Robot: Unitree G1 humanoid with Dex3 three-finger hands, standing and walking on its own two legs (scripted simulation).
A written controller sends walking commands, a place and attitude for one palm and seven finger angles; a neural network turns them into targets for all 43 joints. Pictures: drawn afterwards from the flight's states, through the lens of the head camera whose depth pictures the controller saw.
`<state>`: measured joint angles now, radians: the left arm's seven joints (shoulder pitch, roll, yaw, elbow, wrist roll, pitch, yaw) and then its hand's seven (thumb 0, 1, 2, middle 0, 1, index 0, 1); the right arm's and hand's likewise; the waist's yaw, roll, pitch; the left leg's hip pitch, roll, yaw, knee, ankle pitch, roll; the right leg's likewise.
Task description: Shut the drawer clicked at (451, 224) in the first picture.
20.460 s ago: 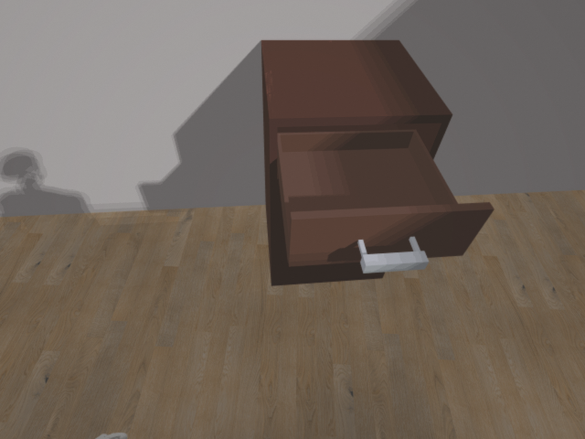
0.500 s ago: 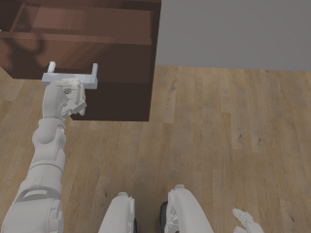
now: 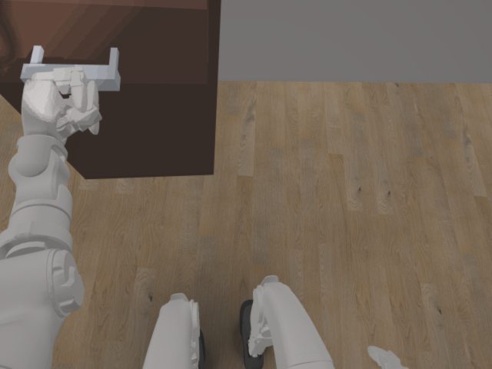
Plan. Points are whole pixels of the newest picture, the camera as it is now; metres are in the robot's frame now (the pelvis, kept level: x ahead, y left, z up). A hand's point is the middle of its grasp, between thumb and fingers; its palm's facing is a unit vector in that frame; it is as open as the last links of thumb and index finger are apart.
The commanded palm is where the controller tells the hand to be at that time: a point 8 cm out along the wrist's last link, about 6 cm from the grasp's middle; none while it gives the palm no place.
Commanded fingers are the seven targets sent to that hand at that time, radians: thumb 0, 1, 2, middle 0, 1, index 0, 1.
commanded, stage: push the drawer shut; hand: left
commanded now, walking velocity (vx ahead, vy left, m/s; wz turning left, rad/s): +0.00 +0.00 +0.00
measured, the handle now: (75, 65) +0.59 +0.23 +0.03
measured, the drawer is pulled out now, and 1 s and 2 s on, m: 0.06 0.00 0.00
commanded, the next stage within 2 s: pull the fist back off the drawer in 0.88 s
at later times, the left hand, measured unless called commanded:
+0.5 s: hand (95, 77) +0.57 +0.20 +0.03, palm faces +0.00 -1.00 -0.04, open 2.7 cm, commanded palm +0.57 +0.22 +0.04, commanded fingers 0.00 0.90 0.90 -1.40 -1.60 -1.40 -1.60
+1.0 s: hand (87, 71) +0.57 +0.21 +0.03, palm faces +0.03 -1.00 -0.07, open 3.1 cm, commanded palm +0.62 +0.20 +0.04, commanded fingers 0.00 0.90 0.90 -1.40 -1.60 -1.40 -1.60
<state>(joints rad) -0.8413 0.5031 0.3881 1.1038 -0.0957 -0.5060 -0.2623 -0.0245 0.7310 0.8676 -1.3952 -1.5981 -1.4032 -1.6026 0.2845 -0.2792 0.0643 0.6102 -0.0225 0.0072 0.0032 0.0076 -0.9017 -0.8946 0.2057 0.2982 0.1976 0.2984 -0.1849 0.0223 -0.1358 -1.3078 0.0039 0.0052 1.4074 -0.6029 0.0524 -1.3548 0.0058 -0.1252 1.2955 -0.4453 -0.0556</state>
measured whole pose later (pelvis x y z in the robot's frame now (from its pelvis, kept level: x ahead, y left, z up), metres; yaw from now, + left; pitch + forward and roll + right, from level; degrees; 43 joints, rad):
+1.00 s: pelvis -0.02 +0.00 -0.02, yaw +0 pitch +34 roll -7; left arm -1.26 0.74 0.31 1.34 0.03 -0.38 -0.18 -0.06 0.49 0.92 -1.39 -1.60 -1.40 -1.60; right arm 0.34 -0.27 0.13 0.64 -0.06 0.01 0.01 0.00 -0.90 -0.89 0.21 0.30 0.20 0.30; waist -0.31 0.02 -0.12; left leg -1.51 -0.01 -0.06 1.49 -0.57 0.05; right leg -1.50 -0.01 -0.19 1.31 -0.40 -0.06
